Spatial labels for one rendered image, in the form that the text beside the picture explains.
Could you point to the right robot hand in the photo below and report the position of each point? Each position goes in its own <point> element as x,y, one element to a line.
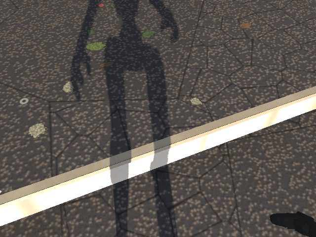
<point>298,221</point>

